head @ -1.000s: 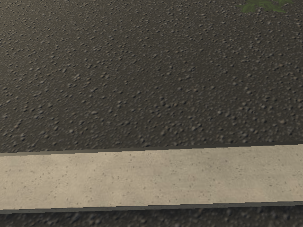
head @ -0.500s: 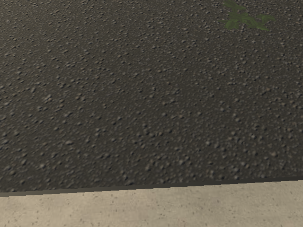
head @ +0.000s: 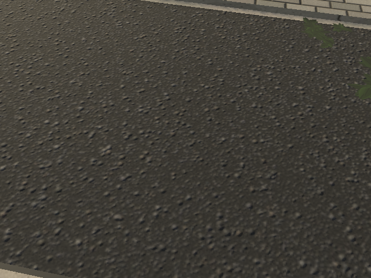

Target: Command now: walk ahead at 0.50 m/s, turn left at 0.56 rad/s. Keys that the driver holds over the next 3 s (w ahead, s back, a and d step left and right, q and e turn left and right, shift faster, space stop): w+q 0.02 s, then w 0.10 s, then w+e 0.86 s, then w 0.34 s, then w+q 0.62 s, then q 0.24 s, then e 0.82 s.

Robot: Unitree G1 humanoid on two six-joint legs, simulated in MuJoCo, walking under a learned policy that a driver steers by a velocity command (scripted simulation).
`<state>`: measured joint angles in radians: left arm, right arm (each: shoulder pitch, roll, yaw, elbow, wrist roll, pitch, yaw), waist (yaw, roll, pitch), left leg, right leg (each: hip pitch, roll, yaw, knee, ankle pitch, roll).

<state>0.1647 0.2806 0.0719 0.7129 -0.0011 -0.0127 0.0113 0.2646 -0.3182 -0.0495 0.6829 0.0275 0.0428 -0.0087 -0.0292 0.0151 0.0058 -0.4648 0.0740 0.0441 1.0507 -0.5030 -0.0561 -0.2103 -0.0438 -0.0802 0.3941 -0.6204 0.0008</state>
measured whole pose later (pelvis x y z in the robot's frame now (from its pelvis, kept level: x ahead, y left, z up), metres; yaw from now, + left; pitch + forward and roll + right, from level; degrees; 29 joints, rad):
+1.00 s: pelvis +0.57 +0.02 +0.01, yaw -20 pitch +3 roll +2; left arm 0.40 0.28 0.07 0.76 -0.03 -0.02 0.02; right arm 0.01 -0.23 -0.03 0.63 -0.01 -0.13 0.01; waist 0.09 -0.03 0.02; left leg -0.47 -0.07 -0.03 0.51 -0.10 0.02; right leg -0.17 0.12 0.23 0.85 -0.53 -0.07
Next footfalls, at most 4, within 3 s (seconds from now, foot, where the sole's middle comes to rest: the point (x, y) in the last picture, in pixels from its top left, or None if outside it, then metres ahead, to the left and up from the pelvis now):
0.12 left None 0.00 0.10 -0.79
0.46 right None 0.41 -0.04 -0.75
0.96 left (162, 215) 0.74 0.08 -0.75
1.44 right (244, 189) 0.86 -0.26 -0.75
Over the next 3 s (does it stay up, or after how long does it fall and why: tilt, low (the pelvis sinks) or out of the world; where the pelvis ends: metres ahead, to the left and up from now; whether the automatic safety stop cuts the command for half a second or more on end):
stays up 1.20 -0.16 0.03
